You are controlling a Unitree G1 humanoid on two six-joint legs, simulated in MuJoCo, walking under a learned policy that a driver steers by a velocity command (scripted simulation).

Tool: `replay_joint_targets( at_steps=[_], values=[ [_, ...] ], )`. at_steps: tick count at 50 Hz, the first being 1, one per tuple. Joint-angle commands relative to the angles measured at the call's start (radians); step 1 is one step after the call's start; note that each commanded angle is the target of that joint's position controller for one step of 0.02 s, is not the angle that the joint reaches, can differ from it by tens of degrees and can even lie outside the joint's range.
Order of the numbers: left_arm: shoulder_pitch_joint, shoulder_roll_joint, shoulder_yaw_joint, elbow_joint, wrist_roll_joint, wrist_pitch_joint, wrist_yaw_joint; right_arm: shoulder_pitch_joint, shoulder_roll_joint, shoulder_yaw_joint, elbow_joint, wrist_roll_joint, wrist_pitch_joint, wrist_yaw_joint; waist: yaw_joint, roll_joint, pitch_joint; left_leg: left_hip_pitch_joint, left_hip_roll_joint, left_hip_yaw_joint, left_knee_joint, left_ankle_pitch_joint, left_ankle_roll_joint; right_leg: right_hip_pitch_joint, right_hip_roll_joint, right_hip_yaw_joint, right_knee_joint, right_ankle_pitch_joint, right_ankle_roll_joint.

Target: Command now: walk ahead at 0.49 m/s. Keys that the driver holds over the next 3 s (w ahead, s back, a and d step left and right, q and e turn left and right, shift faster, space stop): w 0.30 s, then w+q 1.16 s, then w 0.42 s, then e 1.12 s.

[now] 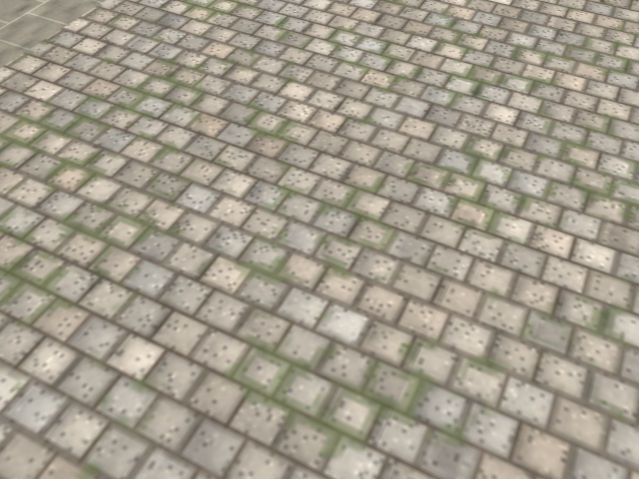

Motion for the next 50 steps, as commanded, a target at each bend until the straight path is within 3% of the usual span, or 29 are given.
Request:
replay_joint_targets(
  at_steps=[1,6,9,11,13,14,15,16,17,18,19,20,22,24,28,32,35,38,41,42,43,44,45,46,47,48,49,50],
  values=[
    [0.034,0.046,0.014,-0.043,0.013,0.004,0.007,-0.038,-0.130,-0.020,-0.053,0.001,-0.018,-0.020,0.046,0.077,0.055,-0.103,0.279,-0.208,-0.205,0.081,0.170,-0.027,-0.043,0.001,-0.137,0.157,0.027],
    [-0.161,0.028,0.005,-0.096,0.000,-0.008,-0.010,0.064,-0.163,-0.026,-0.029,0.020,-0.002,-0.036,-0.025,0.079,0.058,0.012,0.269,-0.159,-0.185,0.084,0.122,0.008,0.011,-0.044,-0.471,0.313,0.038],
    [-0.241,0.035,0.001,-0.127,-0.008,-0.012,-0.028,0.113,-0.167,-0.029,-0.007,0.026,0.011,-0.037,-0.051,0.087,0.080,0.112,0.308,-0.171,-0.143,0.066,0.118,-0.003,0.026,-0.045,-0.561,0.264,0.030],
    [-0.260,0.048,0.003,-0.146,-0.010,-0.020,-0.042,0.122,-0.172,-0.034,0.001,0.026,0.021,-0.040,-0.045,0.093,0.083,0.176,0.339,-0.186,-0.100,0.081,0.107,0.005,0.036,-0.044,-0.605,0.189,0.005],
    [-0.199,0.076,0.015,-0.139,-0.009,-0.029,-0.049,0.098,-0.187,-0.039,-0.002,0.026,0.032,-0.042,0.001,0.114,0.050,0.200,0.349,-0.187,-0.022,0.208,0.087,0.116,0.066,-0.067,-0.645,0.117,-0.024],
    [-0.097,0.106,0.033,-0.111,-0.007,-0.032,-0.047,0.076,-0.184,-0.037,-0.009,0.023,0.037,-0.042,0.060,0.113,-0.009,0.188,0.314,-0.154,0.100,0.377,0.066,0.261,0.100,-0.096,-0.668,0.105,-0.047],
    [0.094,0.166,0.061,-0.056,-0.006,-0.034,-0.040,0.066,-0.152,-0.024,-0.021,0.012,0.039,-0.041,0.137,0.085,-0.132,0.093,0.252,-0.103,0.330,0.430,0.035,0.523,0.077,-0.064,-0.652,0.128,-0.087],
    [0.262,0.280,0.089,-0.030,0.018,-0.032,-0.034,0.140,-0.057,0.007,-0.049,0.002,0.025,-0.034,0.151,-0.108,-0.306,-0.277,0.124,-0.029,0.739,0.117,-0.032,0.946,-0.189,0.300,-0.661,0.092,-0.216],
    [0.302,0.247,0.081,-0.016,0.015,-0.026,-0.038,0.185,-0.016,0.022,-0.033,0.023,-0.001,-0.029,0.144,-0.260,-0.404,-0.513,0.025,-0.133,0.968,-0.421,-0.047,1.083,-0.311,0.660,-0.818,-0.032,-0.298],
    [0.238,0.167,0.056,-0.028,0.012,-0.029,-0.037,0.109,-0.139,-0.010,-0.043,0.051,-0.016,-0.028,0.147,-0.154,-0.276,-0.600,0.083,-0.223,1.065,-0.387,-0.024,0.973,-0.281,0.565,-0.837,-0.062,-0.242],
    [0.145,0.126,0.042,-0.050,0.011,-0.029,-0.035,0.031,-0.163,-0.019,-0.068,0.062,-0.019,-0.031,0.117,-0.096,-0.173,-0.602,0.137,-0.201,1.048,-0.291,-0.012,0.827,-0.249,0.397,-0.852,-0.001,-0.198],
    [0.064,0.094,0.031,-0.058,0.012,-0.031,-0.039,-0.004,-0.148,-0.022,-0.072,0.052,-0.011,-0.039,0.083,-0.027,-0.103,-0.558,0.177,-0.184,0.986,-0.208,-0.020,0.689,-0.203,0.278,-0.896,0.064,-0.171],
    [0.009,0.054,0.021,-0.049,0.021,-0.039,-0.044,0.020,-0.113,-0.032,-0.064,0.039,0.022,-0.044,0.030,-0.053,-0.037,-0.458,0.220,-0.184,0.898,-0.118,-0.028,0.543,-0.137,0.127,-0.966,0.119,-0.133],
    [0.032,0.065,0.027,-0.023,0.028,-0.044,-0.041,0.044,-0.073,-0.032,-0.058,0.042,0.044,-0.042,0.012,-0.044,-0.012,-0.450,0.216,-0.182,0.887,-0.072,-0.034,0.500,-0.118,0.032,-0.993,0.231,-0.136],
    [0.066,0.093,0.037,0.005,0.035,-0.041,-0.019,-0.055,-0.074,-0.044,-0.107,0.033,0.055,-0.042,0.019,-0.016,0.029,-0.570,0.205,-0.211,0.753,0.081,-0.051,0.537,-0.119,-0.078,-1.013,0.332,-0.134],
    [0.085,0.114,0.040,0.014,0.029,-0.031,0.001,-0.176,-0.057,-0.039,-0.155,0.025,0.050,-0.021,0.051,-0.010,0.062,-0.561,0.195,-0.143,0.535,0.224,-0.050,0.571,-0.110,-0.170,-1.034,0.318,-0.108],
    [0.146,0.128,0.045,0.037,0.021,-0.017,0.010,-0.277,-0.039,-0.031,-0.205,0.023,0.049,-0.002,0.090,0.007,0.096,-0.604,0.194,-0.095,0.440,0.215,-0.036,0.674,-0.143,-0.205,-1.013,0.351,-0.105],
    [0.174,0.142,0.052,0.048,0.011,0.006,0.013,-0.342,-0.035,-0.028,-0.256,0.028,0.049,0.018,0.101,0.004,0.111,-0.631,0.182,-0.042,0.389,0.122,-0.015,0.779,-0.174,-0.236,-0.950,0.444,-0.099],
    [0.130,0.182,0.063,0.028,0.003,0.022,0.020,-0.302,-0.069,-0.046,-0.284,0.031,0.053,0.032,0.043,-0.047,0.048,-0.452,0.102,0.054,0.372,-0.019,0.033,0.790,-0.173,-0.285,-0.793,0.867,-0.072],
    [0.113,0.198,0.067,0.020,0.001,0.029,0.024,-0.227,-0.097,-0.061,-0.275,0.034,0.055,0.032,-0.004,-0.070,-0.002,-0.340,0.062,0.078,0.376,-0.065,0.055,0.778,-0.168,-0.294,-0.674,1.011,-0.062],
    [0.085,0.210,0.069,0.011,-0.003,0.034,0.025,-0.094,-0.144,-0.087,-0.247,0.036,0.056,0.028,-0.082,-0.068,-0.076,-0.148,0.025,0.082,0.315,-0.034,0.088,0.722,-0.145,-0.305,-0.491,1.032,-0.042],
    [0.075,0.207,0.066,-0.007,-0.003,0.029,0.025,0.071,-0.221,-0.125,-0.206,0.033,0.061,0.008,-0.161,-0.010,-0.159,0.148,0.055,-0.032,0.243,0.007,0.135,0.525,-0.096,-0.305,-0.216,0.801,0.001],
    [0.154,0.048,0.023,-0.049,0.039,0.004,0.005,0.097,-0.326,-0.142,-0.195,0.034,0.063,-0.010,-0.059,0.271,-0.222,0.485,0.318,-0.510,0.226,0.020,0.277,0.081,0.083,-0.258,0.155,-0.217,0.054],
    [0.120,0.074,0.016,-0.089,-0.003,-0.048,-0.014,0.125,-0.301,-0.126,-0.225,0.017,0.049,-0.007,-0.071,0.236,-0.397,0.615,0.451,-0.929,0.035,-0.124,0.401,-0.094,0.179,-0.001,0.338,-0.408,0.052],
    [-0.007,0.130,0.032,-0.121,-0.039,-0.076,-0.023,0.105,-0.231,-0.110,-0.219,0.009,0.039,-0.007,-0.104,0.154,-0.275,0.552,0.412,-0.793,0.001,-0.083,0.327,-0.195,0.116,0.052,0.326,-0.313,0.021],
    [-0.035,0.129,0.029,-0.132,-0.036,-0.084,-0.021,0.031,-0.183,-0.097,-0.230,0.020,0.032,-0.007,-0.060,0.082,-0.170,0.398,0.367,-0.639,0.004,-0.012,0.279,-0.181,0.068,0.043,0.230,-0.214,0.004],
    [-0.030,0.130,0.036,-0.117,-0.011,-0.079,-0.011,-0.056,-0.150,-0.085,-0.253,0.024,0.029,-0.005,-0.007,0.012,-0.106,0.232,0.323,-0.533,-0.006,0.083,0.243,-0.104,0.031,0.034,0.143,-0.162,0.012],
    [-0.008,0.143,0.047,-0.115,0.005,-0.064,-0.008,-0.102,-0.123,-0.075,-0.271,0.020,0.028,-0.007,0.030,0.014,-0.082,0.122,0.290,-0.466,-0.028,0.154,0.226,-0.026,0.007,0.037,0.081,-0.132,0.024]
  ],
)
